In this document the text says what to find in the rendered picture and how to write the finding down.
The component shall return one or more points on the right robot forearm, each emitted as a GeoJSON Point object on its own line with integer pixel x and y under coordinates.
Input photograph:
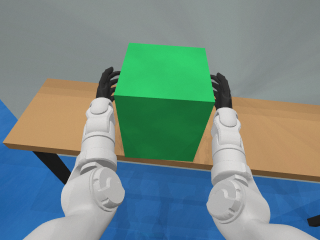
{"type": "Point", "coordinates": [228, 154]}

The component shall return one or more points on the left robot hand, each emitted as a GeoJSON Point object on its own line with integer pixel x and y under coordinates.
{"type": "Point", "coordinates": [104, 89]}

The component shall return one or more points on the left robot upper arm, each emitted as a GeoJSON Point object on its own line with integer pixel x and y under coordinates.
{"type": "Point", "coordinates": [89, 203]}

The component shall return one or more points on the carton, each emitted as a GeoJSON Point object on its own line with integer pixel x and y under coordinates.
{"type": "Point", "coordinates": [164, 98]}

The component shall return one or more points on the right robot upper arm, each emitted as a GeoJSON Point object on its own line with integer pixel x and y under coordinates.
{"type": "Point", "coordinates": [240, 213]}

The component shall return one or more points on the right robot hand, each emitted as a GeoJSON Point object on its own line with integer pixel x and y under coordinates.
{"type": "Point", "coordinates": [223, 93]}

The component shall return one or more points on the left robot forearm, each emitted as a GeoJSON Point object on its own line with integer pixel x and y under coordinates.
{"type": "Point", "coordinates": [98, 139]}

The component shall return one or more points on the table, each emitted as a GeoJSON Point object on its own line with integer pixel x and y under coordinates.
{"type": "Point", "coordinates": [280, 139]}

